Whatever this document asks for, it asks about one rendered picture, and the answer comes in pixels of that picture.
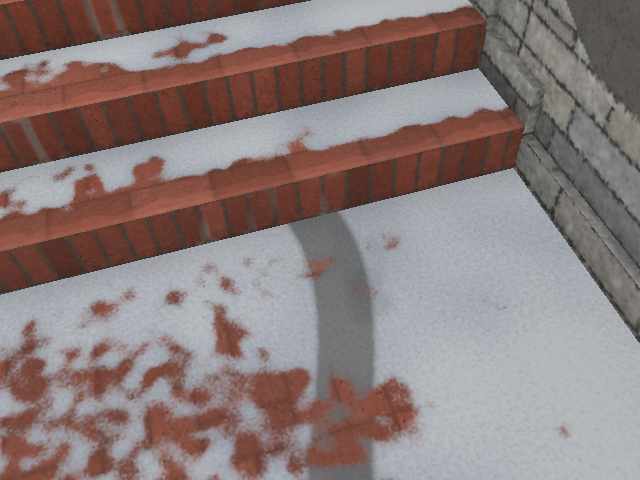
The stairs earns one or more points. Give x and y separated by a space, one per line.
131 129

